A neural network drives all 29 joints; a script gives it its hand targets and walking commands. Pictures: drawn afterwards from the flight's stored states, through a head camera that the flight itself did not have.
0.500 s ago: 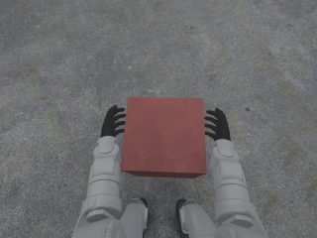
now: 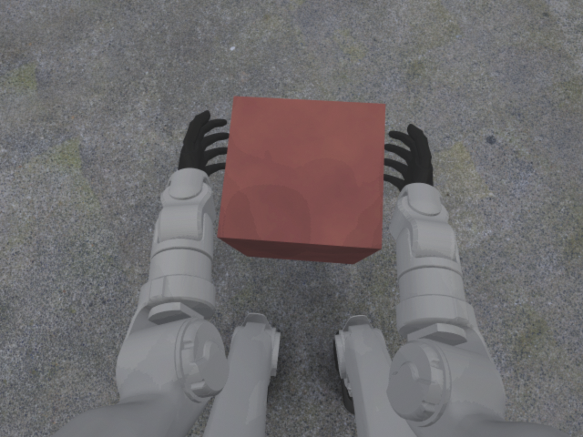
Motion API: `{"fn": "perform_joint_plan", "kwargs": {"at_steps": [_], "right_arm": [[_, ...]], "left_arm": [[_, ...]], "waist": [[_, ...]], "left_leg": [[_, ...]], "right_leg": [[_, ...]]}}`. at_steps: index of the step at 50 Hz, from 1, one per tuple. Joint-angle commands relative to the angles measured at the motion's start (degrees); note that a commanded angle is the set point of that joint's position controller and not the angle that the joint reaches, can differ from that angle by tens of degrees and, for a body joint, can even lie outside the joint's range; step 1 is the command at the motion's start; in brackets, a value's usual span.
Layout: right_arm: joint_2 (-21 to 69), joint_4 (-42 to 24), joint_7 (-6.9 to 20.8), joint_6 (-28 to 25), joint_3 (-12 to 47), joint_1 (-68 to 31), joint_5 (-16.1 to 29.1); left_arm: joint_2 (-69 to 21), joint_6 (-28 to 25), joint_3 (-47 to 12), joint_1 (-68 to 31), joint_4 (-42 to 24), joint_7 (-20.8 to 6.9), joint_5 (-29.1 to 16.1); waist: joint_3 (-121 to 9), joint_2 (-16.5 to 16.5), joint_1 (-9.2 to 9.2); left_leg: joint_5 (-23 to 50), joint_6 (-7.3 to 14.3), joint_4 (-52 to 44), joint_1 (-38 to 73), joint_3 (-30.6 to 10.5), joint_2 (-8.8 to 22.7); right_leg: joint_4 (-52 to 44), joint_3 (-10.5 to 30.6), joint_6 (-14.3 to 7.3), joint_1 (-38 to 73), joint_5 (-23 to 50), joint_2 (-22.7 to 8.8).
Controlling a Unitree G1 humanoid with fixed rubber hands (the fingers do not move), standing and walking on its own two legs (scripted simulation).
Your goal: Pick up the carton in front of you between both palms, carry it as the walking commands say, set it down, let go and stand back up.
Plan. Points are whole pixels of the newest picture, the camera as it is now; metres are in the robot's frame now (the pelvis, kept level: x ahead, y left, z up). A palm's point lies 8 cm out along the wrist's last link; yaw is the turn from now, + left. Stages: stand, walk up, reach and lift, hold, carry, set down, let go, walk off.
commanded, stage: set down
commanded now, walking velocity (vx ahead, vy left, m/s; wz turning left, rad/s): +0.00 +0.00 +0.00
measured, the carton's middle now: (303, 194) +0.46 +0.01 -0.19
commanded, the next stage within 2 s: none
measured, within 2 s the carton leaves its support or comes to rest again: rests again in 0.92 s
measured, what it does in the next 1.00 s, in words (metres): lowers itself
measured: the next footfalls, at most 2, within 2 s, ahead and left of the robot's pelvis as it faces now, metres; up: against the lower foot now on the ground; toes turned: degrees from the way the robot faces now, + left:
none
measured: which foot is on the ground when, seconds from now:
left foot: down 0.00-1.00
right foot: down 0.00-1.00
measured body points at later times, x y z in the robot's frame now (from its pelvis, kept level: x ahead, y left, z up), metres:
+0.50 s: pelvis -0.01 +0.00 -0.12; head +0.31 +0.02 +0.20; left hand +0.51 +0.17 -0.24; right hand +0.49 -0.13 -0.24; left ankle +0.08 +0.12 -0.57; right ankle +0.08 -0.13 -0.57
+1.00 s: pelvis -0.02 +0.01 -0.20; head +0.34 +0.02 +0.05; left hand +0.56 +0.16 -0.36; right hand +0.52 -0.14 -0.37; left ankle +0.08 +0.11 -0.57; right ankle +0.08 -0.13 -0.57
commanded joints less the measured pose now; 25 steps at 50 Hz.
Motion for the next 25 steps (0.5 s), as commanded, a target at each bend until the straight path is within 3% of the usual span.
{"fn": "perform_joint_plan", "kwargs": {"at_steps": [1,3,7,13,20,21,22,25], "right_arm": [[48.7,4.2,14.3,-3.5,32.5,-38.3,9.8],[48.2,4.0,14.1,-3.9,33.0,-39.0,10.6],[46.5,2.2,12.9,-4.2,35.5,-43.7,12.8],[45.5,-0.6,11.4,-3.9,38.7,-49.0,15.9],[42.6,2.1,10.5,-4.0,35.5,-52.3,15.0],[42.6,2.9,10.4,-4.1,34.9,-52.8,15.3],[41.7,2.4,10.2,-4.3,34.5,-53.1,15.2],[40.4,3.5,9.6,-4.8,33.5,-54.7,15.3]], "left_arm": [[-50.5,-1.6,-30.0,-30.8,5.0,-14.0,-8.9],[-50.7,-1.5,-32.1,-31.1,4.4,-13.5,-9.7],[-50.2,-1.3,-34.5,-34.6,4.0,-12.6,-12.2],[-47.4,-0.8,-36.0,-37.5,3.0,-12.0,-14.0],[-44.7,-1.0,-33.5,-40.7,7.0,-12.2,-13.8],[-43.8,-1.1,-33.2,-41.1,7.5,-12.2,-13.4],[-42.7,-1.2,-33.1,-41.7,7.8,-12.3,-13.8],[-41.5,-2.0,-33.7,-44.7,7.8,-12.1,-14.5]], "waist": [[-52.1,1.8,-0.14],[-53.8,3.3,0.06],[-57.0,3.4,-0.49],[-62.7,2.5,1.36],[-56.7,1.6,0.31],[-56.0,2.0,1.55],[-55.8,1.5,0.50],[-55.1,2.9,0.17]], "left_leg": [[18.2,-0.5,-1.1,27.5,4.7,-4.4],[19.3,-0.9,0.9,27.5,4.5,-4.6],[18.7,-1.1,5.2,25.5,4.9,-4.5],[20.7,-1.2,10.7,22.3,5.6,-4.7],[18.0,-1.2,15.3,15.3,6.0,-4.4],[17.2,-1.1,15.9,14.0,6.5,-4.4],[16.9,-1.0,16.4,13.6,6.2,-4.3],[17.8,-1.5,18.7,12.1,6.4,-4.1]], "right_leg": [[-0.3,-7.7,0.4,15.2,12.0,5.7],[2.0,-8.1,0.5,12.1,11.5,5.8],[6.0,-9.0,0.8,9.9,10.9,6.1],[11.5,-9.4,1.4,10.0,13.5,6.2],[16.2,-10.2,1.5,4.7,11.4,6.2],[17.0,-10.0,1.5,4.4,10.8,6.3],[17.9,-10.5,1.5,3.4,10.8,6.3],[20.2,-10.5,1.4,2.4,11.9,6.3]]}}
